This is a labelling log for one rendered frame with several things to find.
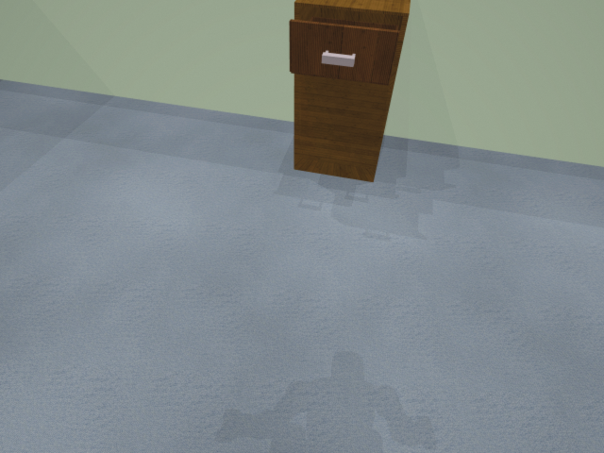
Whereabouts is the handle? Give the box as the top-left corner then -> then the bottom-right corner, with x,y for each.
322,51 -> 356,67

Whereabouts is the drawer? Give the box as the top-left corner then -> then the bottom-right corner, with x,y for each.
290,16 -> 400,86

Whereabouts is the cabinet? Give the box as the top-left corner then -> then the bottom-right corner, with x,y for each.
294,0 -> 411,182

